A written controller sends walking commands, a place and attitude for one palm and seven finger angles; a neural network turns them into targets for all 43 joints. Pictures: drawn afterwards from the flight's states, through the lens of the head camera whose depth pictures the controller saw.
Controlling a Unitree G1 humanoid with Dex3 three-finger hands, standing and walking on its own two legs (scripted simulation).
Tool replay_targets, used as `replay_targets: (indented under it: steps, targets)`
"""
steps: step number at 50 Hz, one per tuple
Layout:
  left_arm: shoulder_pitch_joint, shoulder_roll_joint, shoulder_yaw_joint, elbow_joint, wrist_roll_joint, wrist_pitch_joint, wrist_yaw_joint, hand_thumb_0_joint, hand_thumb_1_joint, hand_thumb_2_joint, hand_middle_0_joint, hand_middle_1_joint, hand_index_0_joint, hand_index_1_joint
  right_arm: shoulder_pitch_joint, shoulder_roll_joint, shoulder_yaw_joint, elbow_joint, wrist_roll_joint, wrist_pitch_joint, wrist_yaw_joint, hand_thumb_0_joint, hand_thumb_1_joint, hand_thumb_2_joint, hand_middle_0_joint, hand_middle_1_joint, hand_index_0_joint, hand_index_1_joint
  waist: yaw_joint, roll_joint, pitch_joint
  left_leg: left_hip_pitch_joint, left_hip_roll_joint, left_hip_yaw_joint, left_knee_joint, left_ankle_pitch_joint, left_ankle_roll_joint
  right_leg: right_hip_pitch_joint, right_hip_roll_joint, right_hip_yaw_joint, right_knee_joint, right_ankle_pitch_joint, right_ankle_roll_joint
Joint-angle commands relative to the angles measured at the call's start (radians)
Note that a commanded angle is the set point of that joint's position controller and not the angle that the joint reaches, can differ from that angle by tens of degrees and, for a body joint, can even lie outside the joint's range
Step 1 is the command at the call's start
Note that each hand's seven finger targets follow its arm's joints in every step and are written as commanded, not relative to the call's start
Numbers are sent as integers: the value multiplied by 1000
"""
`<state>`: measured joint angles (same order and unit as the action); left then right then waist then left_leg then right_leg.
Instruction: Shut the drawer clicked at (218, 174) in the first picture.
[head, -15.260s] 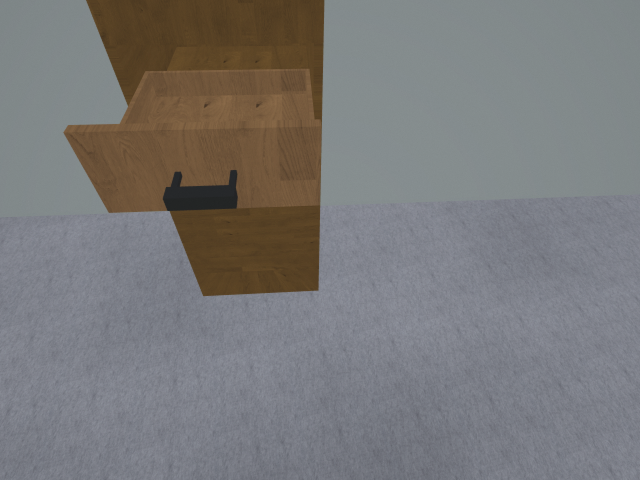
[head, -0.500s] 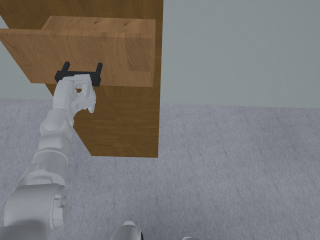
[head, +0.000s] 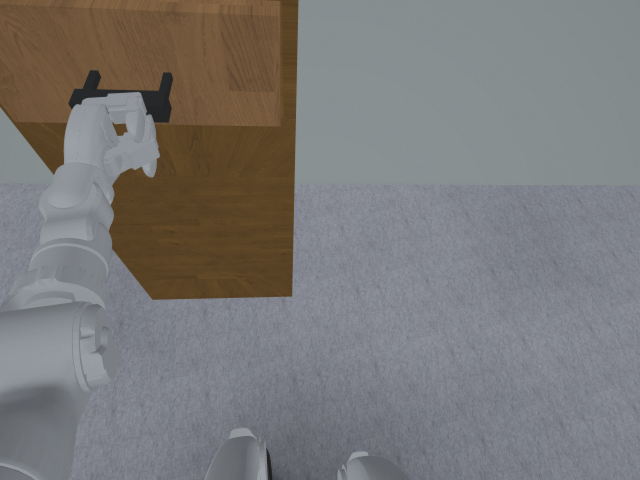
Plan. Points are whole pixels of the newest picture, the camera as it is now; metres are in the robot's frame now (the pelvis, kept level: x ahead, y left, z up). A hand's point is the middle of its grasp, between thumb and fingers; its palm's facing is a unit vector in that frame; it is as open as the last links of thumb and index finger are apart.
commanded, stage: push the drawer shut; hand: left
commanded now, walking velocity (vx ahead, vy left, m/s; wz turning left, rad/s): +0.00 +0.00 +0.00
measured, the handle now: (126, 92) +0.58 +0.21 +0.11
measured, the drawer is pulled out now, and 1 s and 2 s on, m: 0.02 0.00 0.00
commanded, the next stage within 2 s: pull the fist back off the drawer in 0.46 s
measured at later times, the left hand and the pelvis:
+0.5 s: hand (148, 126) +0.53 +0.18 +0.11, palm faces -0.02 -1.00 -0.04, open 3.1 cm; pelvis -0.01 +0.01 -0.01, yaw +0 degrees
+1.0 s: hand (154, 127) +0.53 +0.17 +0.11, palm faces +0.00 -1.00 -0.03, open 3.3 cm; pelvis -0.02 +0.02 -0.01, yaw -1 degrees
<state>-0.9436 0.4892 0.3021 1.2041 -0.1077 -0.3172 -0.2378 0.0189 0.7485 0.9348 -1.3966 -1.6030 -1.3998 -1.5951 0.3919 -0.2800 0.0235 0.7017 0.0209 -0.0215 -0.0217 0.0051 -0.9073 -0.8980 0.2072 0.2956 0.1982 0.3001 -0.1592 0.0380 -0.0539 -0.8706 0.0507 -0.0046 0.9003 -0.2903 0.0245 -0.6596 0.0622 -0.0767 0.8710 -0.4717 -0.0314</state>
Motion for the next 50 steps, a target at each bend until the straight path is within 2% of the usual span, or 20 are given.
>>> replay_targets:
  steps: [1,8,9,13,15,16,19,21,23,27,29,32,33,37,40,42,44,47,49,50]
  targets:
    - [-638,235,48,-231,-17,-61,33,0,900,900,-1400,-1600,-1400,-1600,158,-184,-64,-51,-4,-18,-11,0,-900,-900,200,300,200,300,-66,101,-412,535,-10,-79,-63,56,23,-197,4,63,-164,127,18]
    - [-722,251,49,-198,14,-51,52,0,900,900,-1400,-1600,-1400,-1600,202,-192,-66,-37,-14,-10,-5,0,-900,-900,200,300,200,300,-90,103,-447,539,-2,-93,-40,90,23,-242,9,55,-144,137,18]
    - [-728,242,43,-197,16,-48,54,0,900,900,-1400,-1600,-1400,-1600,205,-189,-66,-36,-18,-10,-3,0,-900,-900,200,300,200,300,-93,135,-449,548,-3,-93,-38,97,22,-251,10,53,-144,139,16]
    - [-771,254,52,-194,26,-46,66,0,900,900,-1400,-1600,-1400,-1600,228,-194,-67,-31,-22,-6,0,0,-900,-900,200,300,200,300,-106,125,-455,551,2,-101,-30,112,23,-272,12,49,-138,143,17]
    - [-791,228,27,-190,26,-40,70,0,900,900,-1400,-1600,-1400,-1600,229,-194,-68,-26,-23,-8,0,0,-900,-900,200,300,200,300,-117,125,-444,542,3,-104,-30,74,23,-291,13,48,-141,119,17]
    - [-790,242,35,-173,26,-35,74,0,900,900,-1400,-1600,-1400,-1600,233,-196,-65,-21,-23,-9,-1,0,-900,-900,200,300,200,300,-119,112,-428,525,4,-103,-31,51,24,-291,12,49,-144,105,18]
    - [-827,243,22,-185,29,-37,78,0,900,900,-1400,-1600,-1400,-1600,237,-200,-63,-19,-23,-15,-3,0,-900,-900,200,300,200,300,-123,149,-441,540,7,-114,-35,25,20,-317,12,46,-137,85,15]
    - [-847,203,-12,-183,26,-34,79,0,900,900,-1400,-1600,-1400,-1600,236,-198,-60,-11,-24,-24,-5,0,-900,-900,200,300,200,300,-132,165,-423,545,10,-121,-44,-6,17,-338,10,42,-136,71,14]
    - [-862,198,-18,-195,25,-37,85,0,900,900,-1400,-1600,-1400,-1600,237,-202,-59,-11,-22,-31,-6,0,-900,-900,200,300,200,300,-135,174,-442,565,13,-128,-45,-11,17,-355,10,40,-130,67,14]
    - [-872,191,-28,-180,18,-28,99,0,900,900,-1400,-1600,-1400,-1600,236,-210,-54,-4,-23,-49,-11,0,-900,-900,200,300,200,300,-147,168,-414,541,17,-141,-65,-94,17,-373,6,37,-133,29,14]
    - [-883,191,-33,-187,24,-29,105,0,900,900,-1400,-1600,-1400,-1600,237,-211,-54,-3,-23,-55,-12,0,-900,-900,200,300,200,300,-144,174,-440,555,17,-145,-67,-92,14,-370,6,36,-128,31,14]
    - [-874,234,7,-177,29,-29,113,0,900,900,-1400,-1600,-1400,-1600,243,-214,-54,-9,-28,-58,-9,0,-900,-900,200,300,200,300,-134,159,-460,540,12,-143,-58,-84,17,-351,6,34,-121,31,10]
    - [-874,216,-10,-177,33,-29,112,0,900,900,-1400,-1600,-1400,-1600,238,-210,-53,-14,-24,-58,-7,0,-900,-900,200,300,200,300,-133,166,-463,548,12,-140,-60,-86,15,-359,7,35,-122,29,13]
    - [-860,205,-9,-165,37,-32,116,0,900,900,-1400,-1600,-1400,-1600,236,-210,-55,-20,-33,-56,-1,0,-900,-900,200,300,200,300,-128,170,-425,535,9,-154,-67,-117,11,-373,5,29,-117,21,6]
    - [-834,238,16,-149,47,-30,122,0,900,900,-1400,-1600,-1400,-1600,236,-215,-56,-29,-33,-49,1,0,-900,-900,200,300,200,300,-122,138,-426,506,8,-148,-65,-127,13,-358,5,33,-117,12,9]
    - [-832,217,7,-161,45,-31,121,0,900,900,-1400,-1600,-1400,-1600,232,-210,-58,-36,-35,-47,7,0,-900,-900,200,300,200,300,-122,154,-426,511,3,-147,-63,-122,14,-360,5,31,-116,16,6]
    - [-811,254,31,-147,52,-31,119,0,900,900,-1400,-1600,-1400,-1600,234,-214,-59,-38,-35,-40,6,0,-900,-900,200,300,200,300,-113,142,-422,504,7,-148,-64,-127,12,-356,6,31,-115,12,7]
    - [-761,213,25,-210,42,-45,113,0,900,900,-1400,-1600,-1400,-1600,228,-206,-66,-57,-37,-34,14,0,-900,-900,200,300,200,300,-87,179,-483,566,5,-148,-63,-59,9,-335,8,26,-108,46,0]
    - [-701,227,46,-226,38,-50,108,0,900,900,-1400,-1600,-1400,-1600,224,-204,-69,-62,-35,-27,16,0,-900,-900,200,300,200,300,-65,170,-497,584,10,-146,-66,-32,4,-317,10,23,-110,60,-1]
    - [-663,208,37,-217,34,-45,106,0,900,900,-1400,-1600,-1400,-1600,219,-201,-69,-71,-30,-22,18,0,-900,-900,200,300,200,300,-60,153,-487,570,6,-138,-67,-36,6,-303,13,25,-116,55,1]
